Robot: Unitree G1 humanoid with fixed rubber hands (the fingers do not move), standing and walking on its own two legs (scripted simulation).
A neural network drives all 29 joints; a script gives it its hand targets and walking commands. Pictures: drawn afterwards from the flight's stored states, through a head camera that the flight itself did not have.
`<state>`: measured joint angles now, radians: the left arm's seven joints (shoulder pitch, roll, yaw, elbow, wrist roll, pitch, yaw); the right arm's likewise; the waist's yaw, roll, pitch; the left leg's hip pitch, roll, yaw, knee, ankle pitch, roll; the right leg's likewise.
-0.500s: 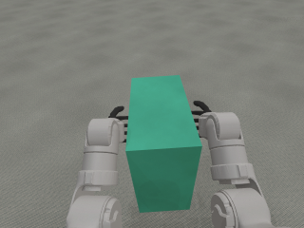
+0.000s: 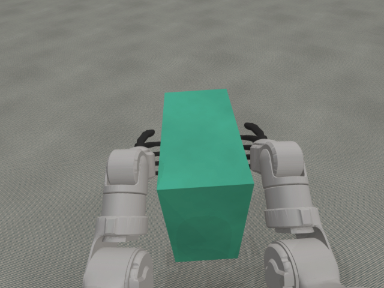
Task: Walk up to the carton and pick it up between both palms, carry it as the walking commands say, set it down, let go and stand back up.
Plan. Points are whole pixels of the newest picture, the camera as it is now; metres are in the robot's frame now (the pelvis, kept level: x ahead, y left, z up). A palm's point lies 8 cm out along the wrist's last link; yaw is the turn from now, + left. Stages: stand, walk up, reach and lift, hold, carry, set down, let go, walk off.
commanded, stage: carry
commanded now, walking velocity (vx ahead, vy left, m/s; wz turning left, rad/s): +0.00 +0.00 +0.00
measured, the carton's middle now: (201, 175) +0.37 +0.00 +0.03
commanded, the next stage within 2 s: none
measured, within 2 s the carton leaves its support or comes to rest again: neither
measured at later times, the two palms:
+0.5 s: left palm (143, 161) +0.34 +0.12 +0.12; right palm (262, 154) +0.35 -0.12 +0.12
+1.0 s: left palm (135, 166) +0.34 +0.13 +0.11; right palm (253, 160) +0.34 -0.10 +0.11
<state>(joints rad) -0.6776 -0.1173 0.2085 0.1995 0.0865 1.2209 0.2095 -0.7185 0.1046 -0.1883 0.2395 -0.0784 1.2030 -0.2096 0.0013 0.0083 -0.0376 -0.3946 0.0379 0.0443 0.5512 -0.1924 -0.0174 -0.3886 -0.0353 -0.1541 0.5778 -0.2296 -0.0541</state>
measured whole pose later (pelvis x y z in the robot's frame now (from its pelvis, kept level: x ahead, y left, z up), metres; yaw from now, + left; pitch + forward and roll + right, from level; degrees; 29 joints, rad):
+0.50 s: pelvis +0.00 +0.00 +0.00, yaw +0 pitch +2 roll +0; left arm -0.65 -0.12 0.20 0.20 0.09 1.21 0.21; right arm -0.69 0.11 -0.18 0.23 -0.08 1.19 -0.21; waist 0.00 0.01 -0.06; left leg -0.38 0.04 0.04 0.54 -0.19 -0.02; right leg -0.38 -0.03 -0.16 0.57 -0.23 -0.06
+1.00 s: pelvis +0.01 +0.02 +0.00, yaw +1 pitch +3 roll +1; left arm -0.58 -0.16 0.20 0.13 0.12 1.23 0.20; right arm -0.62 0.13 -0.17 0.17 -0.09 1.21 -0.20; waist -0.02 0.00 -0.09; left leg -0.40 0.01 0.05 0.58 -0.22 0.00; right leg -0.40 -0.07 -0.14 0.62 -0.26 -0.03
